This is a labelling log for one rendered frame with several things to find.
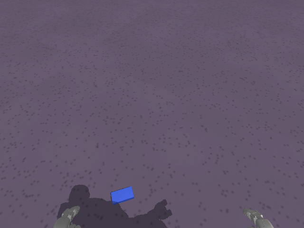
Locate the left robot hand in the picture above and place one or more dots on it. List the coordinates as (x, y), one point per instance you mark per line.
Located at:
(67, 216)

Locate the small box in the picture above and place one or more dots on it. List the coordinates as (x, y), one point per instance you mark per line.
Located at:
(122, 195)

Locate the right robot hand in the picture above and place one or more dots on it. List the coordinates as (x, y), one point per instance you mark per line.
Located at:
(257, 219)

